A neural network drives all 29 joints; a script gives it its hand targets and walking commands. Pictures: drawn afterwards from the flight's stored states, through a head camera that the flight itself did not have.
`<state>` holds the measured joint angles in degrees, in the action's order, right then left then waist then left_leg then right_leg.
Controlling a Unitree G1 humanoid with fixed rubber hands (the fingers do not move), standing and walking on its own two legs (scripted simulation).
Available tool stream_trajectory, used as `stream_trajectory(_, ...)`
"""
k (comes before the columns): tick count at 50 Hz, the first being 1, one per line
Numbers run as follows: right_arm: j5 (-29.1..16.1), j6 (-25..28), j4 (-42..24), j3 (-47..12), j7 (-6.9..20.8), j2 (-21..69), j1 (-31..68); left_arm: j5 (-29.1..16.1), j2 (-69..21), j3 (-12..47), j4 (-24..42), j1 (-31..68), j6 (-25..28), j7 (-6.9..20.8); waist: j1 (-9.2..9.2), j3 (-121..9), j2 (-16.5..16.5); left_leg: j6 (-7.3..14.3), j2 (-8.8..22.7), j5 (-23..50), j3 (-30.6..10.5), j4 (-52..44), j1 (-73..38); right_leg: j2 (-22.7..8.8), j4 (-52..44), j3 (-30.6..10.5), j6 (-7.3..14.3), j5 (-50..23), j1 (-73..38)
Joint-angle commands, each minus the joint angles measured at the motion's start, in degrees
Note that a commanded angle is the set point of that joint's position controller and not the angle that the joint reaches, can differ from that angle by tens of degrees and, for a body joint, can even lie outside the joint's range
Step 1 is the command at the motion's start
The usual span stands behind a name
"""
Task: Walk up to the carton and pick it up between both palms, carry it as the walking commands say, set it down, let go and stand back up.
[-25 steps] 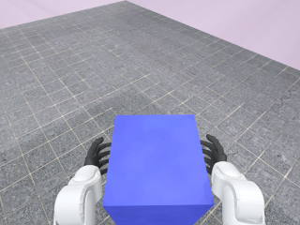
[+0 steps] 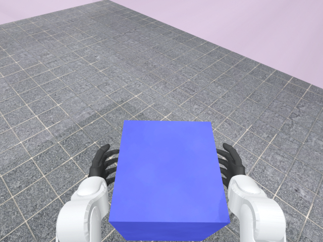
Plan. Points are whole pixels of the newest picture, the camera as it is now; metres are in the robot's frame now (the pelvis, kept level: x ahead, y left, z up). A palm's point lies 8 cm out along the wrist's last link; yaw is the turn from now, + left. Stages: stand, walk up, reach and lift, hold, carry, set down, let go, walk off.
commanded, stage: carry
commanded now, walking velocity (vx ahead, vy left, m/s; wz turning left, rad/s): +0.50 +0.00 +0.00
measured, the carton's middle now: (165, 185) +0.26 -0.01 +0.01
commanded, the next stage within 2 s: none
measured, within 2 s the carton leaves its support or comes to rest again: neither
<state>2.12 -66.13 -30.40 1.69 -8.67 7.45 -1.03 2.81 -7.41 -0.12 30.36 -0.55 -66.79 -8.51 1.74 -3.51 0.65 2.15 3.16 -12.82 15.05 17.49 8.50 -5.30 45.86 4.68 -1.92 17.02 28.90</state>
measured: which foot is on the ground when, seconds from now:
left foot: down 0.00-0.16, up 0.18-0.54, down 0.56-0.98, up 1.00-1.00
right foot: up 0.00-0.14, down 0.16-0.60, up 0.62-0.94, down 0.96-1.00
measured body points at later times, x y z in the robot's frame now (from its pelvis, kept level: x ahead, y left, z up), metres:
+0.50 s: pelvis +0.33 -0.03 -0.01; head +0.34 -0.04 +0.44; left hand +0.57 +0.12 +0.08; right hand +0.59 -0.17 +0.08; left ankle +0.44 +0.10 -0.73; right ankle +0.22 -0.14 -0.75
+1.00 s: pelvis +0.66 -0.03 -0.02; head +0.67 -0.03 +0.43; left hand +0.91 +0.13 +0.07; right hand +0.92 -0.17 +0.07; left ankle +0.51 +0.08 -0.74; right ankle +0.75 -0.11 -0.75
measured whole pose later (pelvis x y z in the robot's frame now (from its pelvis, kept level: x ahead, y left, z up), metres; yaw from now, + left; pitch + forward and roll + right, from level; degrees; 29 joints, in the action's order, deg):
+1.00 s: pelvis +0.66 -0.03 -0.02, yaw +2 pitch +3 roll -1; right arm 2.8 -66.3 -31.4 1.9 -8.2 7.3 0.9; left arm 2.6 -7.3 -0.2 31.0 0.7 -66.1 -8.7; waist -0.1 -1.9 -1.6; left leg -2.5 5.9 -26.1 10.2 34.2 5.0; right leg -1.8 25.2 13.3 3.6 4.6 22.8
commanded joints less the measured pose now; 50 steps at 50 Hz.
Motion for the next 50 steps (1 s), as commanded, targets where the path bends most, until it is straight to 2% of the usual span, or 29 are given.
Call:
stream_trajectory(1, -16.40, -0.01, -4.27, -35.79, 8.62, 48.00, 20.54, -14.77, -49.63, 34.83, 4.59, 19.24, 1.27, 6.84, -1.41, -7.08, -9.08, 3.99, 12.46, 8.00, -7.90, -8.90, -5.92, 1.08, -9.17, 3.61, -0.12, -4.97, -1.20)
stream_trajectory(5, -14.60, -0.67, -4.04, -34.83, 7.78, 45.17, 18.59, -15.91, -47.08, 35.41, 5.80, 20.60, 0.32, 6.83, -0.84, -5.94, -10.31, 1.74, 12.16, 14.90, -4.91, -3.70, -8.31, 2.97, -16.87, 6.86, 0.78, -7.20, -4.92)
stream_trajectory(7, -14.18, -1.14, -4.27, -34.67, 7.33, 43.89, 19.10, -16.12, -46.29, 35.01, 4.84, 20.04, -0.32, 6.76, -1.71, -8.35, -8.10, -0.96, 9.81, 20.52, -0.68, 7.20, -4.10, 5.42, -22.84, 10.12, 1.48, -8.98, -18.55)
stream_trajectory(8, -14.03, -1.41, -4.40, -34.57, 7.19, 43.25, 19.77, -16.00, -45.82, 34.27, 3.80, 19.10, -0.64, 6.64, -2.60, -11.03, -5.10, -2.95, 7.57, 20.86, 1.18, 17.84, 2.13, 4.32, -23.94, 7.89, 2.93, -7.55, -29.91)
stream_trajectory(9, -14.13, -1.85, -5.09, -34.72, 7.15, 42.38, 21.23, -15.39, -44.48, 33.13, 3.03, 18.30, -0.80, 6.46, -3.79, -12.20, 5.23, -5.54, 3.14, 12.35, 1.85, 34.25, 15.19, -6.25, -29.48, -10.78, 7.50, 2.26, -38.39)
stream_trajectory(10, -14.19, -2.19, -5.87, -35.43, 7.14, 42.20, 21.94, -15.80, -44.24, 33.01, 2.74, 19.19, -0.72, 6.40, -3.87, -15.52, 18.51, -5.82, -2.71, -15.32, -3.42, 48.22, 29.77, -17.75, -34.47, -32.14, 15.19, -2.99, -46.43)
stream_trajectory(11, -14.85, -2.05, -5.73, -35.92, 7.23, 43.69, 22.72, -16.96, -45.88, 33.63, 3.24, 19.48, -0.48, 6.66, -3.38, -16.48, 14.23, -4.01, -0.25, -16.77, -12.10, 55.54, 32.59, -20.12, -33.60, -31.20, 16.22, -8.82, -44.19)
stream_trajectory(13, -14.83, -1.31, -4.43, -35.68, 7.68, 47.99, 22.43, -17.19, -49.12, 34.30, 4.58, 21.67, 0.40, 7.32, -2.73, -12.51, 3.13, -3.28, 3.69, -8.16, -15.62, 52.15, 30.66, -17.03, -33.11, -20.21, 12.69, -14.95, -36.65)
stream_trajectory(15, -14.82, -0.08, -4.03, -35.75, 7.77, 50.41, 22.30, -17.81, -51.00, 35.26, 5.64, 23.12, 1.28, 8.20, -2.43, -10.48, 4.78, -4.01, 4.55, -2.59, -14.02, 43.07, 27.47, -12.99, -34.75, -11.45, 9.71, -16.25, -33.22)
stream_trajectory(17, -13.57, 0.49, -3.25, -35.11, 7.14, 49.79, 20.20, -18.07, -49.94, 35.59, 5.27, 21.67, 1.36, 8.58, -2.60, -9.51, 7.34, -4.17, 3.48, -1.05, -11.43, 35.74, 26.83, -12.40, -36.49, -8.25, 10.00, -17.17, -33.49)
stream_trajectory(19, -12.85, 0.70, -3.61, -35.07, 6.64, 48.63, 18.50, -18.32, -48.04, 35.70, 5.90, 20.86, 1.26, 8.67, -2.86, -8.06, 6.84, -4.19, 2.64, 0.71, -9.24, 27.26, 25.36, -11.42, -37.11, -4.59, 10.15, -18.16, -33.27)
stream_trajectory(22, -12.99, 0.25, -5.30, -35.72, 6.41, 46.67, 17.38, -17.78, -45.91, 35.15, 6.43, 19.52, 0.76, 8.43, -3.22, -5.14, 6.92, -4.06, 0.47, 6.59, -5.13, 14.89, 20.06, -8.51, -36.69, 0.96, 8.81, -21.68, -32.13)
stream_trajectory(24, -13.51, -0.35, -6.67, -36.33, 6.52, 45.18, 18.11, -17.05, -44.71, 34.39, 6.08, 18.73, 0.33, 8.10, -3.25, -4.12, 7.71, -3.52, -0.52, 9.26, -2.74, 11.81, 16.86, -8.13, -35.32, 2.20, 7.84, -23.17, -32.83)
stream_trajectory(26, -14.02, -1.01, -7.18, -36.37, 6.70, 44.07, 19.14, -16.42, -43.77, 34.00, 5.73, 18.57, -0.11, 7.75, -3.11, -3.77, 8.05, -2.49, -0.62, 9.19, -0.73, 10.33, 12.58, -8.32, -32.26, 3.10, 6.97, -21.84, -32.72)
stream_trajectory(28, -14.48, -1.66, -5.97, -35.87, 6.89, 43.69, 19.30, -15.67, -42.80, 34.21, 5.65, 19.31, -0.63, 7.29, -1.86, -6.63, 5.75, -1.03, -1.15, 6.97, 1.12, 8.51, -0.73, -6.18, -21.47, 7.06, 4.80, -24.67, -28.04)
stream_trajectory(29, -14.62, -1.92, -4.73, -35.32, 6.94, 43.77, 18.55, -15.01, -42.05, 34.38, 5.68, 20.08, -0.97, 7.08, -0.63, -9.88, 3.56, 0.50, 0.97, 4.02, -2.86, 9.97, -11.79, -4.68, -11.40, 8.19, 3.35, -24.05, -20.91)
stream_trajectory(30, -14.34, -1.62, -3.29, -34.04, 6.87, 42.53, 18.52, -15.23, -42.05, 35.26, 6.33, 20.76, -1.42, 6.96, 0.32, -11.56, -12.08, 7.95, 13.88, -6.21, -28.66, 1.17, -18.12, 1.51, 4.97, 8.45, 1.09, -9.92, -6.93)
stream_trajectory(31, -14.82, -1.54, -3.47, -35.09, 7.08, 44.43, 19.21, -15.56, -43.55, 35.07, 6.82, 20.53, -1.41, 7.31, -0.21, -14.05, -19.20, 13.06, 21.96, -6.54, -45.60, -7.42, -22.32, 6.98, 19.05, 4.83, 0.38, 11.69, 5.63)
stream_trajectory(32, -15.47, -1.36, -4.47, -35.69, 7.49, 47.11, 20.30, -16.35, -46.23, 35.20, 6.31, 21.15, -0.89, 7.51, -0.85, -14.16, -12.95, 12.73, 23.63, 4.01, -41.61, -5.77, -21.33, 4.02, 27.26, -1.68, 1.16, 12.26, 8.93)
stream_trajectory(33, -15.33, -0.94, -3.84, -35.71, 7.88, 49.09, 20.43, -16.95, -48.56, 35.75, 5.04, 21.70, -0.43, 8.04, -0.54, -14.48, -6.22, 11.41, 21.92, 10.53, -34.80, -3.13, -19.05, 1.17, 27.44, -5.32, 1.66, 8.15, 7.99)
stream_trajectory(34, -16.07, -0.12, -4.19, -36.39, 8.37, 51.43, 21.98, -17.16, -50.99, 36.20, 4.74, 22.23, 0.36, 8.44, -0.61, -13.93, -2.41, 9.01, 19.88, 14.00, -28.09, -3.21, -15.64, -1.32, 23.43, -6.54, 1.63, 4.71, 6.48)
stream_trajectory(35, -16.56, 0.58, -4.64, -36.70, 8.77, 53.04, 22.58, -17.28, -52.88, 36.75, 5.09, 22.85, 1.15, 8.63, -0.86, -13.41, -2.86, 6.79, 17.95, 13.69, -23.24, -3.96, -13.61, -2.44, 17.49, -6.30, 1.30, 3.61, 5.18)
stream_trajectory(37, -16.89, 1.30, -4.95, -36.92, 9.28, 53.15, 22.02, -16.40, -53.79, 36.58, 4.40, 21.63, 2.16, 8.39, -0.98, -12.24, -5.81, 5.75, 15.72, 13.32, -17.23, -5.56, -11.17, -0.96, 9.81, -2.83, 0.47, 2.82, 2.59)
stream_trajectory(41, -16.50, 1.20, -4.55, -36.53, 9.15, 49.12, 20.05, -14.94, -50.78, 35.31, 3.83, 18.87, 2.46, 6.91, -1.17, -9.22, -9.09, 4.11, 11.43, 33.11, -7.45, -3.69, -10.19, 1.60, -6.90, 3.04, -0.28, -5.42, 0.03)
stream_trajectory(44, -15.45, 0.84, -4.43, -35.74, 8.69, 47.06, 18.05, -15.32, -48.58, 35.71, 5.35, 19.31, 1.89, 6.61, -0.50, -9.74, -11.58, 2.03, 9.94, 42.23, -4.22, -0.68, -13.05, 4.00, -15.29, 6.39, -0.04, -12.25, -2.78)
stream_trajectory(47, -14.40, 0.19, -4.75, -35.26, 8.10, 45.16, 18.54, -15.63, -46.28, 35.31, 5.38, 18.93, 0.98, 6.72, -1.58, -10.88, -8.56, -1.68, 6.72, 36.62, 0.10, 9.64, -8.07, 5.54, -25.55, 10.27, 0.40, -23.69, -17.92)
stream_trajectory(48, -14.27, -0.15, -4.74, -35.26, 7.91, 44.34, 18.83, -15.48, -45.43, 34.97, 5.12, 18.95, 0.54, 6.78, -2.03, -12.14, -6.61, -3.38, 4.95, 31.11, 0.73, 15.83, -3.38, 4.03, -27.18, 9.43, 0.98, -27.44, -26.33)
stream_trajectory(49, -13.97, -0.64, -4.77, -35.32, 7.67, 43.16, 19.22, -15.25, -44.30, 34.51, 4.43, 18.26, 0.04, 6.86, -2.49, -14.14, 0.25, -5.43, 2.67, 16.22, 0.31, 25.45, 5.87, -4.36, -24.53, 1.18, 3.78, -45.05, -36.21)
stream_trajectory(50, -14.15, -1.12, -5.83, -36.08, 7.61, 43.53, 20.14, -15.81, -44.56, 34.28, 4.57, 18.93, 0.11, 6.89, -3.02, -18.20, 15.74, -6.37, -2.01, -14.77, -2.86, 40.04, 21.23, -16.31, -24.30, -16.26, 12.64, -61.17, -48.04)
